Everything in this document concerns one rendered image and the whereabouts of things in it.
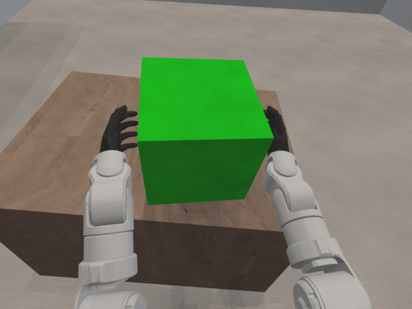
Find carton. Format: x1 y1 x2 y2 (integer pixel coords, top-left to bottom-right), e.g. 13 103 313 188
137 57 274 205

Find pedestal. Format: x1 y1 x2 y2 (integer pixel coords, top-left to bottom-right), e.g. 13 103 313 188
0 71 294 292

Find right robot forearm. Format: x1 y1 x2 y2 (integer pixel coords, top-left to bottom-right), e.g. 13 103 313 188
263 151 373 309

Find right robot upper arm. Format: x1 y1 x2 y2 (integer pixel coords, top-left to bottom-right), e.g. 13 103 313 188
293 271 371 309

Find left robot upper arm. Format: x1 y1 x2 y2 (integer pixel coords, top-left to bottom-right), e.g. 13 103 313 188
79 290 147 309

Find left robot forearm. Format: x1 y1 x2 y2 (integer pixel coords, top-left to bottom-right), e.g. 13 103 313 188
74 150 138 309

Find robot right hand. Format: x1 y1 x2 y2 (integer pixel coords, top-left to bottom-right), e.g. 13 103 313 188
263 106 289 156

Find robot left hand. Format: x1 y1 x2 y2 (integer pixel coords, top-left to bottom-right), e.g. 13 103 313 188
100 105 138 153

